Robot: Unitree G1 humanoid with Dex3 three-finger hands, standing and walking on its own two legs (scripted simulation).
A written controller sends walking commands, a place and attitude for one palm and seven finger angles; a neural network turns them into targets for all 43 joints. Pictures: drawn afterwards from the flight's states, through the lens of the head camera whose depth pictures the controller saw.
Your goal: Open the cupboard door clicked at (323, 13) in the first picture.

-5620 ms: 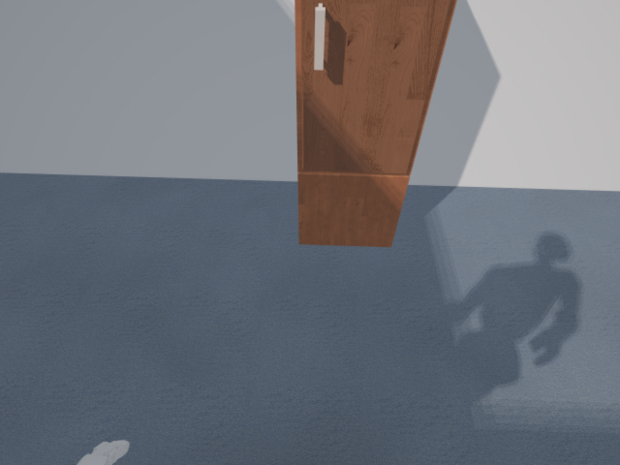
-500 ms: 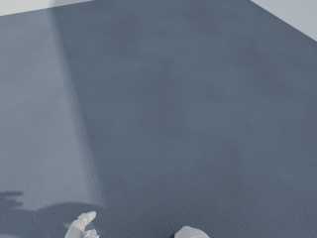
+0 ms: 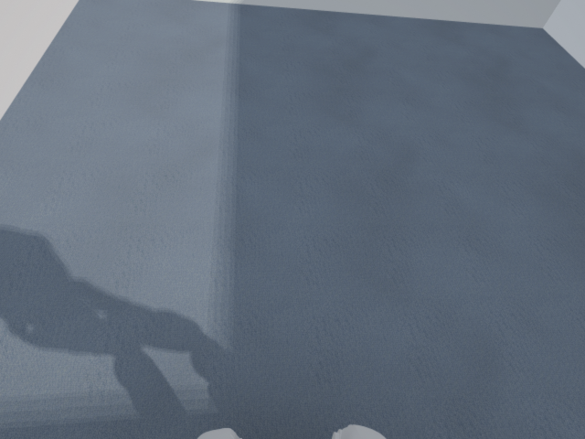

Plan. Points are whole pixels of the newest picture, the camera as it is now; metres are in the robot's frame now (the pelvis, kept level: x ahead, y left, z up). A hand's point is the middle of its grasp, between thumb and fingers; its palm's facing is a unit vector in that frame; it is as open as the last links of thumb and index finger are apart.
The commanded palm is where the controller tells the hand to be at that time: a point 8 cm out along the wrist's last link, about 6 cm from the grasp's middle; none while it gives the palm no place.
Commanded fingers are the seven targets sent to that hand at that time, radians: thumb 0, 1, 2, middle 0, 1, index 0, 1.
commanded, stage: turn to face it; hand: left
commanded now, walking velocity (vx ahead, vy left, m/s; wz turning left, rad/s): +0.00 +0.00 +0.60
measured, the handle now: out of the picture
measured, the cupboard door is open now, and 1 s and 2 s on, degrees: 0 0 0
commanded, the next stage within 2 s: none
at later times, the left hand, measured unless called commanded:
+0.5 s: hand out of the picture +0.05 +0.17 -0.13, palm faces +0.30 -0.91 -0.28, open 7.4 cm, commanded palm none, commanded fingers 0.00 0.90 0.90 -0.20 -0.30 -0.20 -0.30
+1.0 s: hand out of the picture -0.15 +0.09 -0.15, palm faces +0.62 -0.74 -0.26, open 7.4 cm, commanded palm none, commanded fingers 0.00 0.90 0.90 -0.20 -0.30 -0.20 -0.30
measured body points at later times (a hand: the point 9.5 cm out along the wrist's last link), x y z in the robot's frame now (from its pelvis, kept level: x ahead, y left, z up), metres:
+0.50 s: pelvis -0.02 -0.06 +0.01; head +0.02 -0.07 +0.46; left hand +0.03 +0.22 -0.11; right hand +0.10 -0.29 -0.15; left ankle +0.02 +0.08 -0.72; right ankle +0.00 -0.17 -0.73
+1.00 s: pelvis -0.03 -0.07 +0.01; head +0.01 -0.05 +0.46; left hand -0.18 +0.13 -0.13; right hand +0.21 -0.22 -0.13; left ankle -0.12 +0.02 -0.70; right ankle +0.00 -0.17 -0.72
